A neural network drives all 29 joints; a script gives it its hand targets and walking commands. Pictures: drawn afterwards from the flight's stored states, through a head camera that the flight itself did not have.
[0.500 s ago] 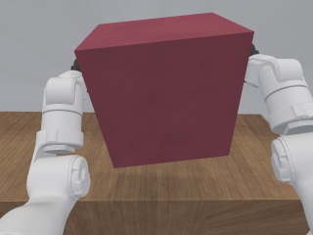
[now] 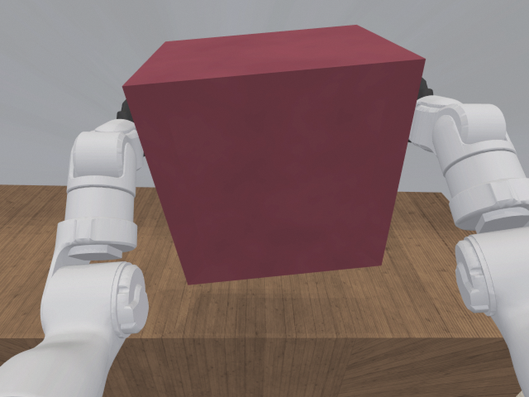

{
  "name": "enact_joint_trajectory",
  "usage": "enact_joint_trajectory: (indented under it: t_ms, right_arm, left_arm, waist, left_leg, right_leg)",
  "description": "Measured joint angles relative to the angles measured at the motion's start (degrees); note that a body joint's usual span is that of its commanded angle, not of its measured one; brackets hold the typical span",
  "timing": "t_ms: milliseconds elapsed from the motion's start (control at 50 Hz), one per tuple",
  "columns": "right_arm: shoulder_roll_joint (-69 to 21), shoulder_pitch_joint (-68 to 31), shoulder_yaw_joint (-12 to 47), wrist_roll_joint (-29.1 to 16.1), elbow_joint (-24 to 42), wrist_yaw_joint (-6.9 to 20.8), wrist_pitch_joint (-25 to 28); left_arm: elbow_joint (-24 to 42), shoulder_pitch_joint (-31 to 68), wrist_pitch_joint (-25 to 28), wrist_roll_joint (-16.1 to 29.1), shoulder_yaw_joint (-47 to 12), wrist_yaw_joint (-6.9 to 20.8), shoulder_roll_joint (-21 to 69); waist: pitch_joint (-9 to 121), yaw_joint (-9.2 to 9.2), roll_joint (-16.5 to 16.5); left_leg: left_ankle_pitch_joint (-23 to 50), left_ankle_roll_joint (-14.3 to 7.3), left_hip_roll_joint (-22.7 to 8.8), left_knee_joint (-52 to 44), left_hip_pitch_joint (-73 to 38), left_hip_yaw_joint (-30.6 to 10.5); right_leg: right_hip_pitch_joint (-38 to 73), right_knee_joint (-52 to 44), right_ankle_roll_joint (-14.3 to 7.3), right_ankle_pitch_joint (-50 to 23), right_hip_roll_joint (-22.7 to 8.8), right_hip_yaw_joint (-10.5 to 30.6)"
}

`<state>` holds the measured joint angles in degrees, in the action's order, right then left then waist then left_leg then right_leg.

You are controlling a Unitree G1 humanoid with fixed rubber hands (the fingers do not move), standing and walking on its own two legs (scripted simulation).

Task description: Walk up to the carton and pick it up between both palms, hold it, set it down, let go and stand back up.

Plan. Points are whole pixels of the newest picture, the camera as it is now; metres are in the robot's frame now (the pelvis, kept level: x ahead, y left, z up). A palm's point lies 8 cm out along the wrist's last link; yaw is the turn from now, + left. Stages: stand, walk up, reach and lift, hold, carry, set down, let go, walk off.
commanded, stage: hold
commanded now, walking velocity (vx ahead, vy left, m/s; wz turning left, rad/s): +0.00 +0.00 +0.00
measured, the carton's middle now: (273, 153) +0.40 +0.00 +0.26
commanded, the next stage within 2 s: set down in 0.24 s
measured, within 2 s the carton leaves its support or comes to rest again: neither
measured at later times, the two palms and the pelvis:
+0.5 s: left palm (127, 110) +0.37 +0.20 +0.33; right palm (422, 94) +0.37 -0.19 +0.37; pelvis +0.00 +0.00 +0.00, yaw -1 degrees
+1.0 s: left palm (145, 161) +0.41 +0.20 +0.24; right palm (392, 140) +0.41 -0.18 +0.28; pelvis +0.02 +0.00 +0.00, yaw +1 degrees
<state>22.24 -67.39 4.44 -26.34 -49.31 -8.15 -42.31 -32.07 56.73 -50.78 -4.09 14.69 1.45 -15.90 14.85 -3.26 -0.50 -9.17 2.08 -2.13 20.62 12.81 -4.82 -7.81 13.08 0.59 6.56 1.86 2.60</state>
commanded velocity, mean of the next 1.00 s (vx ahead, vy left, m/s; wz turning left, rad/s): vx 0.00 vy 0.00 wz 0.00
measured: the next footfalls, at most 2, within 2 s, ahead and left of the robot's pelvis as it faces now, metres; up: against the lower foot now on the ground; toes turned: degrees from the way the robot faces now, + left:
none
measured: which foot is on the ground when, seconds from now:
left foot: down 0.00-1.00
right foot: down 0.00-1.00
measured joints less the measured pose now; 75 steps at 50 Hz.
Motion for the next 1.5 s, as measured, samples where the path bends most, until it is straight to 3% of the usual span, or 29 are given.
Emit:
enact_joint_trajectory:
  t_ms: [320,440,580,720,860,1000,1200,1360,1500]
  right_arm:
    - [0.8,-0.1,-0.2,-0.3,0.1,0.6,0.3]
    - [0.2,-2.4,-2.6,2.2,-2.3,1.7,3.7]
    - [-2.7,-6.3,-7.7,8.7,-9.2,3.9,9.6]
    - [-4.9,-3.0,-8.9,10.7,-8.6,4.8,13.6]
    - [-5.2,4.5,-6.7,8.0,-3.1,5.6,18.4]
    - [-4.2,8.7,-6.0,6.4,-0.4,6.7,21.6]
    - [-3.9,8.6,-5.4,8.9,-0.4,6.5,20.9]
    - [-5.6,6.3,-8.2,12.0,-4.8,6.9,21.5]
    - [-6.4,6.2,-11.8,14.4,-8.5,9.1,24.4]
  left_arm:
    - [2.5,-0.7,-0.7,-0.5,0.5,-1.1,1.5]
    - [-0.8,2.7,3.0,-1.0,4.0,-1.8,2.1]
    - [-7.8,7.1,8.0,-5.6,7.1,1.5,0.8]
    - [-4.9,3.3,9.3,-7.7,6.2,4.2,0.8]
    - [4.7,-4.9,10.0,-6.2,4.0,1.6,3.1]
    - [9.8,-8.5,10.5,-4.4,3.5,-2.3,6.0]
    - [4.5,-6.3,12.6,-2.9,4.9,-2.6,6.1]
    - [-0.2,-4.7,14.3,-4.3,5.7,-1.2,5.1]
    - [-0.5,-5.6,15.2,-5.6,4.6,-1.7,5.8]
  waist:
    - [0.2,0.08,0.2]
    - [0.7,1.26,0.7]
    - [-1.2,1.21,0.2]
    - [-4.5,-0.65,-2.1]
    - [-7.2,-2.15,-4.2]
    - [-8.5,-1.37,-3.2]
    - [-7.6,0.99,-0.1]
    - [-7.5,0.89,-1.9]
    - [-7.9,0.68,-3.5]
  left_leg:
    - [-0.2,-0.1,0.1,0.3,0.2,0.5]
    - [-0.2,-0.3,0.2,0.0,0.0,0.9]
    - [0.3,-0.3,0.7,-2.0,-3.4,0.4]
    - [0.0,-0.1,0.9,-2.9,-6.3,-0.6]
    - [-0.7,0.1,0.7,-1.8,-6.0,-0.9]
    - [-1.1,-0.1,0.8,-1.3,-5.3,-0.5]
    - [-0.9,-0.3,1.0,-2.1,-5.7,-0.1]
    - [-0.6,-0.1,1.0,-2.8,-6.6,-0.5]
    - [-0.5,0.0,1.1,-2.6,-5.9,-0.5]
  right_leg:
    - [-0.5,0.5,0.2,0.1,0.0,0.8]
    - [-1.1,1.6,0.2,0.7,-0.1,1.2]
    - [1.9,1.2,0.1,1.4,-0.7,0.6]
    - [5.4,-0.1,-0.1,1.8,-0.9,-0.5]
    - [5.7,-0.2,-0.2,2.1,-0.7,-0.9]
    - [4.8,0.6,-0.1,2.5,-0.8,-0.8]
    - [4.6,1.0,0.1,2.9,-1.1,-0.6]
    - [5.4,0.9,-0.1,3.1,-1.2,-1.2]
    - [4.7,1.1,-0.1,3.0,-1.2,-1.4]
